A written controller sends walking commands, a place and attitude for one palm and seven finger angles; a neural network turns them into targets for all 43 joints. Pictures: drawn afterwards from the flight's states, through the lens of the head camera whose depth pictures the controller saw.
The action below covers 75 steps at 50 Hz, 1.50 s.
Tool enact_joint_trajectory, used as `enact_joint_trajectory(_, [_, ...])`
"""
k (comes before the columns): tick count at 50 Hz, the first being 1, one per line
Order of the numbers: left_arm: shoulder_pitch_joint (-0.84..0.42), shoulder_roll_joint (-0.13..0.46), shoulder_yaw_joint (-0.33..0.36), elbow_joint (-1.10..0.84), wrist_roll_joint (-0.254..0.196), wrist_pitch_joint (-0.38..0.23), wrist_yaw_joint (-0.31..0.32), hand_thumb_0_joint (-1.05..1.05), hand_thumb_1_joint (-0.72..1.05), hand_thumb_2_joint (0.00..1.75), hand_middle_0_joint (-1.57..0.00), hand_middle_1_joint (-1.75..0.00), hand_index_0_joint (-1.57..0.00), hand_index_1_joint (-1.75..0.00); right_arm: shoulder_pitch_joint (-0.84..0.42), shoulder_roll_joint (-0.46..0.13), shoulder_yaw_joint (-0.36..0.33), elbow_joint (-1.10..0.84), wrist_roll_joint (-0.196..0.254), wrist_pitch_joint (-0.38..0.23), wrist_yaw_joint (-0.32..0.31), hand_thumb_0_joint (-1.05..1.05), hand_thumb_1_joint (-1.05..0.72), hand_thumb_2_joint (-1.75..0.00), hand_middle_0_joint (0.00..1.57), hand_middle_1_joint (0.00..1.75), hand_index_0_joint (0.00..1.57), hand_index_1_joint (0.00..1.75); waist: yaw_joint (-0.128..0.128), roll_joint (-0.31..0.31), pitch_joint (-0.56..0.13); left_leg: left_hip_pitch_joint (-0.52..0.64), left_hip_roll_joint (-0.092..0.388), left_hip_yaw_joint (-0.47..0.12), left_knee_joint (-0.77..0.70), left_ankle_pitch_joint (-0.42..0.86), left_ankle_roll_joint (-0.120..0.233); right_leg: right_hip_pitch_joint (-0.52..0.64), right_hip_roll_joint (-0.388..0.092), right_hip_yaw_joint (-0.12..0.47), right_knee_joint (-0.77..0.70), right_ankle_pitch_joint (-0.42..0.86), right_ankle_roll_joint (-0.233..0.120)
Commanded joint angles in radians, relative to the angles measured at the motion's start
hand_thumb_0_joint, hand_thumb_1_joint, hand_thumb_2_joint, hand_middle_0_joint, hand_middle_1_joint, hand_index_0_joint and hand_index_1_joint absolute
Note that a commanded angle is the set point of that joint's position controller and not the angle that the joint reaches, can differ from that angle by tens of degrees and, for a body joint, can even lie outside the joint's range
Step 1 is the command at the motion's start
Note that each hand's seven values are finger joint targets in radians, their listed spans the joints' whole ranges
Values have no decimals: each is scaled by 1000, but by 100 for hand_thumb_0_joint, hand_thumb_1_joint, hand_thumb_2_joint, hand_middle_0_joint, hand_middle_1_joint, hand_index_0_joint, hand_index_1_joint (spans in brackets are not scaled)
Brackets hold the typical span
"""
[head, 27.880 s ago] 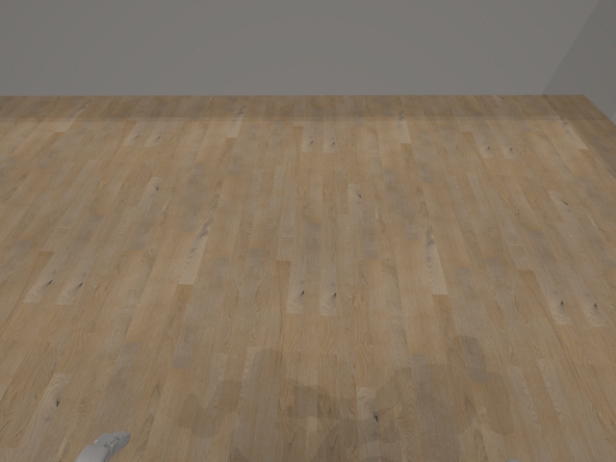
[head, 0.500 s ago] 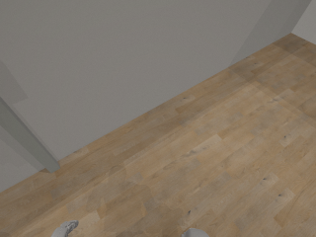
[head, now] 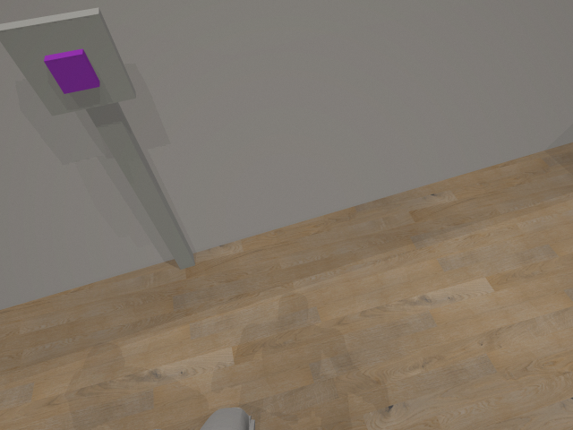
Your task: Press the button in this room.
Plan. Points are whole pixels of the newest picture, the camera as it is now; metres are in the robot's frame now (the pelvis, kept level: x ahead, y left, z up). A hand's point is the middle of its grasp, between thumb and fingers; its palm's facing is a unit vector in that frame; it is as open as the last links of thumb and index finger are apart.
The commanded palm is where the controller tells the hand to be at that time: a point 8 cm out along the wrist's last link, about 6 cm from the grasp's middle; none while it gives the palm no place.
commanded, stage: turn to face it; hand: left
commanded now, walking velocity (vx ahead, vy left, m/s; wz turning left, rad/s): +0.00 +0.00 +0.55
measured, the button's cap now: (73, 71) +0.72 +0.46 +0.11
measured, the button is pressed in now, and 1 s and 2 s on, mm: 0 0 0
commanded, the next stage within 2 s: take the last steps up to it in 0.56 s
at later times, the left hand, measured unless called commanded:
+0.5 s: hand out of the picture +0.04 +0.28 -0.17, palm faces +0.24 -0.94 -0.23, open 7.4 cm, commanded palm none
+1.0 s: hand out of the picture -0.04 +0.19 -0.16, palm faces +0.39 -0.89 -0.23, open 7.3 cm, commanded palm none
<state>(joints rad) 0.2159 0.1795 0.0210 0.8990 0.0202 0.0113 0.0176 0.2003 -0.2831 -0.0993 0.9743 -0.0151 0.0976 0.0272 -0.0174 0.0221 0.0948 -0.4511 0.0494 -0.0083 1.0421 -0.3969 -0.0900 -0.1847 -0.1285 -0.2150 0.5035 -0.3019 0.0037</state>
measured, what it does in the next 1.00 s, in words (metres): steps on the spot, turning left: left foot, then right foot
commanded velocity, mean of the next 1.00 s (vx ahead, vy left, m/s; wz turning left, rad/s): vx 0.11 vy -0.01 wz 0.22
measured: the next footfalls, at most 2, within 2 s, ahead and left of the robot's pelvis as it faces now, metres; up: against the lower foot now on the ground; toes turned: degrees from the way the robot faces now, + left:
left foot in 0.14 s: +0.02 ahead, +0.15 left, +0.00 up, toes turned +10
right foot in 0.68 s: +0.08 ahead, -0.07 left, +0.00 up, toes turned +11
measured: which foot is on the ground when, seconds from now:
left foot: up 0.00-0.12, down 0.14-0.68, up 0.70-1.00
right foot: down 0.00-0.14, up 0.16-0.66, down 0.68-1.00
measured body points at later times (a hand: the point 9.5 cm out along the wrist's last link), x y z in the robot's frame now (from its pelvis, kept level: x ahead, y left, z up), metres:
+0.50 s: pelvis +0.01 +0.06 +0.00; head +0.04 +0.08 +0.45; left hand +0.03 +0.33 -0.15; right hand +0.14 -0.16 -0.13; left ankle -0.02 +0.14 -0.74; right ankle +0.03 -0.10 -0.67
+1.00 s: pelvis +0.04 +0.03 +0.01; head +0.05 +0.00 +0.46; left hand -0.06 +0.24 -0.14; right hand +0.14 -0.20 -0.16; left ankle -0.01 +0.18 -0.68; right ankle +0.04 -0.08 -0.74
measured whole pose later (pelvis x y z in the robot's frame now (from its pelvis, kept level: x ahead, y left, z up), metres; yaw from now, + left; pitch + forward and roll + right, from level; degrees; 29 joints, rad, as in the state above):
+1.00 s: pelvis +0.04 +0.03 +0.01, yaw +19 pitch -1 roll +1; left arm 0.38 0.15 0.02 1.07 0.02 -0.05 0.01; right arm 0.27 -0.23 -0.08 1.08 -0.03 0.04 0.02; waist 0.02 0.03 0.01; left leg -0.42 0.09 0.02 0.91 -0.29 -0.04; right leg -0.09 -0.04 -0.14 0.36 -0.25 -0.02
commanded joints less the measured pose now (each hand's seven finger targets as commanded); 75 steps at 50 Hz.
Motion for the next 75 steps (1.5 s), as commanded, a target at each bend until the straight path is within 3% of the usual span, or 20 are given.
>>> enact_joint_trajectory(1, [57, 249, 74, -41, 10, -15, 13, 0, 90, 90, -20, -30, -20, -30, -109, -26, 13, -109, 6, -45, 3, 0, -90, -90, 20, 30, 20, 30, 62, -251, -97, -16, -8, 75, -219, -59, 10, 143, -242, 133, -100, 485, -127])
enact_joint_trajectory(5, [46, 268, 85, -30, 1, -6, 8, 0, 90, 90, -20, -30, -20, -30, -26, -51, 13, -97, 5, -67, -1, 0, -90, -90, 20, 30, 20, 30, 16, -198, -168, 222, -34, 117, -545, 153, 42, 79, -224, 50, 69, 471, -53])
enact_joint_trajectory(6, [47, 240, 78, -34, -6, 0, 6, 0, 90, 90, -20, -30, -20, -30, 37, -107, 0, -84, 3, -79, -1, 0, -90, -90, 20, 30, 20, 30, -22, -46, -216, 402, 29, 24, -656, 336, 67, -46, -181, 22, 239, 336, -1])
enact_joint_trajectory(7, [37, 165, 62, -72, -14, 2, -2, 0, 90, 90, -20, -30, -20, -30, 100, -226, -30, -80, -3, -89, -10, 0, -90, -90, 20, 30, 20, 30, -61, 284, -235, 573, 310, -337, -661, 771, 188, -366, -26, 7, 460, -253, 82])
enact_joint_trajectory(9, [-40, 162, 46, -76, -3, 23, 9, 0, 90, 90, -20, -30, -20, -30, 133, -229, -25, -47, 3, -78, -28, 0, -90, -90, 20, 30, 20, 30, -70, 203, -222, 505, 359, -287, -641, 935, 293, -389, -24, 155, 617, -355, 72])
enact_joint_trajectory(14, [-2, 167, 54, -5, -6, 22, -6, 0, 90, 90, -20, -30, -20, -30, -25, -131, 9, -93, 0, -91, -44, 0, -90, -90, 20, 30, 20, 30, 4, 126, -139, 393, 189, -150, -657, 780, 236, -366, 7, 184, 660, -121, 87])
enact_joint_trajectory(26, [-81, 129, 33, -28, -12, 17, 3, 0, 90, 90, -20, -30, -20, -30, 44, -108, 7, -53, -7, -91, -46, 0, -90, -90, 20, 30, 20, 30, -15, 118, -118, 361, 186, -263, -673, 704, 271, -260, 57, 189, 356, -143, 85])
enact_joint_trajectory(31, [-9, 125, 33, 0, -19, -4, 8, 0, 90, 90, -20, -30, -20, -30, 26, -93, 8, -32, -2, -89, -45, 0, -90, -90, 20, 30, 20, 30, 23, 114, -142, 269, 135, -283, -610, 668, 227, -43, 91, 167, 31, 21, 60])
enact_joint_trajectory(32, [29, 133, 35, 12, -18, -15, 11, 0, 90, 90, -20, -30, -20, -30, 24, -77, 10, -30, 3, -91, -43, 0, -90, -90, 20, 30, 20, 30, 44, 73, -167, 234, 101, -262, -562, 577, 189, 52, 69, 175, -111, 139, 57])
enact_joint_trajectory(34, [82, 239, 50, 39, -1, -38, 21, 0, 90, 90, -20, -30, -20, -30, 51, 26, 32, -38, 14, -98, -34, 0, -90, -90, 20, 30, 20, 30, 50, -265, -204, -21, -86, -61, -347, 8, 72, 271, -248, 485, -175, 404, -67])
enact_joint_trajectory(36, [77, 222, 57, 35, -4, -34, 17, 0, 90, 90, -20, -30, -20, -30, 41, -22, 12, -35, -3, -72, -37, 0, -90, -90, 20, 30, 20, 30, 60, -241, -135, -52, -59, -69, -76, -185, 71, 127, -304, 517, -261, 174, -184])
enact_joint_trajectory(39, [42, 152, 43, 43, -5, -45, 7, 0, 90, 90, -20, -30, -20, -30, 51, -9, 11, 11, -13, -72, -15, 0, -90, -90, 20, 30, 20, 30, 33, -152, -14, -114, -16, -44, 46, 1, 71, 57, -186, 406, -321, -109, -125])
enact_joint_trajectory(43, [116, 106, 31, 87, -1, -68, 3, 0, 90, 90, -20, -30, -20, -30, 65, 24, 15, 32, -17, -79, -5, 0, -90, -90, 20, 30, 20, 30, 34, -185, 8, -100, 15, 3, 1, 118, 53, 42, -137, 311, -355, -93, -87])
enact_joint_trajectory(53, [258, 133, 40, 195, 10, -75, -3, 0, 90, 90, -20, -30, -20, -30, -72, 67, 36, 3, -6, -113, 0, 0, -90, -90, 20, 30, 20, 30, 77, -180, 17, 0, 26, 97, -369, 46, 61, 69, -165, 312, -325, -8, -156])
enact_joint_trajectory(57, [221, 102, 36, 210, -3, -65, -5, 0, 90, 90, -20, -30, -20, -30, 102, 41, 34, 64, -2, -145, -18, 0, -90, -90, 20, 30, 20, 30, -18, -64, -59, 418, -3, 140, -615, 170, 66, -130, -78, 208, -127, -12, -93])
enact_joint_trajectory(59, [217, 10, 14, 176, -9, -64, -15, 0, 90, 90, -20, -30, -20, -30, 322, -125, -8, 123, -12, -155, -37, 0, -90, -90, 20, 30, 20, 30, -97, 317, -146, 654, 367, -345, -805, -20, 187, -426, 87, 64, 358, -257, -6])
enact_joint_trajectory(60, [167, 33, 20, 154, 1, -60, -11, 0, 90, 90, -20, -30, -20, -30, 335, -141, -9, 124, -10, -142, -43, 0, -90, -90, 20, 30, 20, 30, -100, 225, -92, 581, 425, -384, -852, -84, 241, -475, 64, 138, 498, -273, -20])
enact_joint_trajectory(63, [133, 34, 30, 186, 11, -48, -24, 0, 90, 90, -20, -30, -20, -30, 185, -14, 24, 94, -7, -149, -48, 0, -90, -90, 20, 30, 20, 30, -36, 125, 73, 326, 325, -224, -909, -68, 208, -459, -7, 186, 618, -80, -18])
enact_joint_trajectory(67, [189, -8, 33, 201, 11, -32, -30, 0, 90, 90, -20, -30, -20, -30, 193, 40, 36, 91, -3, -173, -53, 0, -90, -90, 20, 30, 20, 30, 12, 59, 41, 313, 252, -33, -897, 203, 178, -429, 0, 173, 639, 78, 14])
enact_joint_trajectory(75, [-19, 19, 42, 88, 4, -12, -41, 0, 90, 90, -20, -30, -20, -30, 267, 41, 39, 116, -5, -181, -60, 0, -90, -90, 20, 30, 20, 30, 3, 75, 89, 396, 278, 10, -880, 406, 241, -579, -27, 173, 517, 155, 35])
